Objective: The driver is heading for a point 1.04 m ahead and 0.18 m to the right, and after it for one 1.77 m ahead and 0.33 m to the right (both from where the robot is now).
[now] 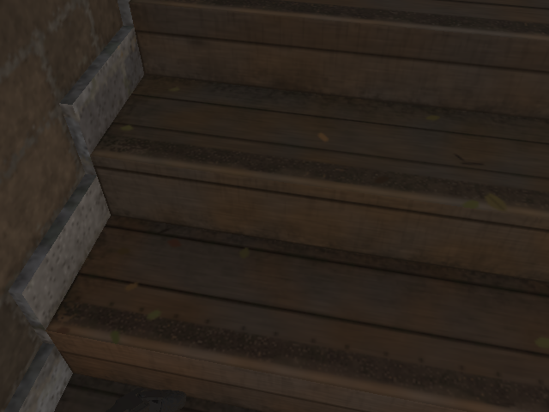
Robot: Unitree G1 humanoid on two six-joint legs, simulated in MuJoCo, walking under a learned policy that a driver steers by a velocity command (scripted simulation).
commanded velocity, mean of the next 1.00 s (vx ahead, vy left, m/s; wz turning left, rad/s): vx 1.00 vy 0.00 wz -0.38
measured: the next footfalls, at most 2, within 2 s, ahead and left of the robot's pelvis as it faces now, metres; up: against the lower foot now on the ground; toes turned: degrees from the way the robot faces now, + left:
right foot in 0.22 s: +0.29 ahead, -0.10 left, +0.17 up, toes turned +1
left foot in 0.54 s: +0.62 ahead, +0.05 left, +0.35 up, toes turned -5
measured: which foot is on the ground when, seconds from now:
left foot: down 0.00-0.22, up 0.24-0.52, down 0.54-0.94, up 0.96-1.00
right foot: up 0.00-0.20, down 0.22-0.54, up 0.56-0.92, down 0.94-1.00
